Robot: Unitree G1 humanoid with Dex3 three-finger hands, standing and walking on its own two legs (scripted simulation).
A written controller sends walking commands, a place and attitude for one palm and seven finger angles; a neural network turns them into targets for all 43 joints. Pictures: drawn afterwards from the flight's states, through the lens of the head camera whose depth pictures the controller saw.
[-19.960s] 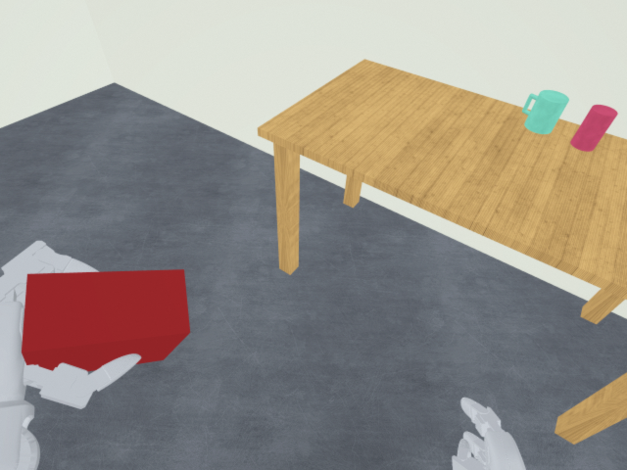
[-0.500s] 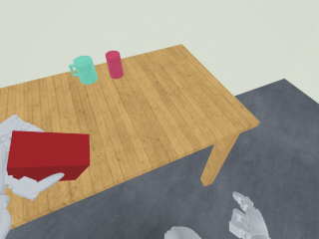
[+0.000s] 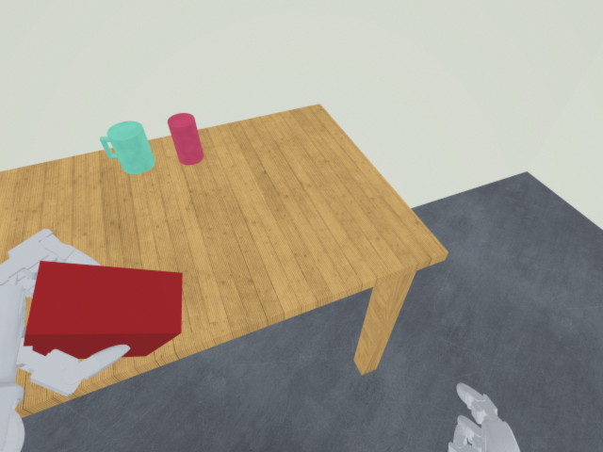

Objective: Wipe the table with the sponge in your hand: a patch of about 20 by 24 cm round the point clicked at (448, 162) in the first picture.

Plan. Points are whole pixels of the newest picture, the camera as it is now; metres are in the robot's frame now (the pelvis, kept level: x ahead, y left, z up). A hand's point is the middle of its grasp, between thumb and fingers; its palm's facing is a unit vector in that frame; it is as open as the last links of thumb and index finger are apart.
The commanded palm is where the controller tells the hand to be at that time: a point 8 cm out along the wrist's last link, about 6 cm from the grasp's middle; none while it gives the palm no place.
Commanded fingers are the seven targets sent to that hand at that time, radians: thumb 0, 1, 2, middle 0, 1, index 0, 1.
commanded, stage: shuffle to correct the standing spot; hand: left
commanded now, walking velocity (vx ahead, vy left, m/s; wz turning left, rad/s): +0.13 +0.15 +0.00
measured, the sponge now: (123, 317) +0.23 +0.19 +0.13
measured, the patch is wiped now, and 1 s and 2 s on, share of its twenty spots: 0.00 0.00 0.00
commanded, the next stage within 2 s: come to a stop and stand still in 1.04 s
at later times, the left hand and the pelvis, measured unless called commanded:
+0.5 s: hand (132, 269) +0.25 +0.17 +0.20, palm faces +0.33 -0.80 -0.50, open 10.2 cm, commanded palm +0.18 +0.22 +0.19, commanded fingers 0.00 0.10 1.30 -1.20 -1.60 -1.20 -1.60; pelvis +0.01 -0.06 +0.03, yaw -2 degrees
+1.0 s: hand (62, 270) +0.24 +0.23 +0.20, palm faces +0.33 -0.79 -0.53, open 10.2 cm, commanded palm +0.18 +0.28 +0.19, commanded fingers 0.00 0.10 1.30 -1.20 -1.60 -1.20 -1.60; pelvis +0.02 +0.00 +0.03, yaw -1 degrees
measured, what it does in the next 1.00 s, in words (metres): lifts its left foot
